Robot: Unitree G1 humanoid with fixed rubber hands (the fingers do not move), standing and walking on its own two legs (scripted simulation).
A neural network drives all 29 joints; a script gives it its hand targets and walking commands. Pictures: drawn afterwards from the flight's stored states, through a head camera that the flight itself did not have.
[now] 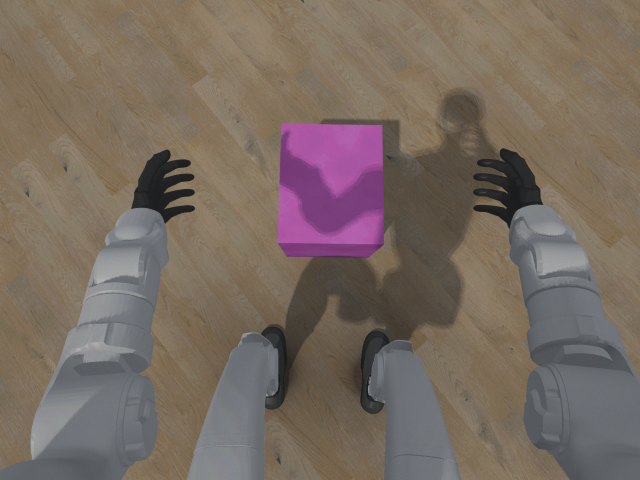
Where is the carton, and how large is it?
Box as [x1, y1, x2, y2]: [278, 124, 383, 257]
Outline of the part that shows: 281,124 278,213 279,245 287,256 368,257 383,244 381,125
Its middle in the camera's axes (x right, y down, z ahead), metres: +0.02 -0.10 +0.96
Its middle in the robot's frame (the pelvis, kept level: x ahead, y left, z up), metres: +0.55 +0.00 -0.56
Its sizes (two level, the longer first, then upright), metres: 0.270 0.226 0.257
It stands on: the floor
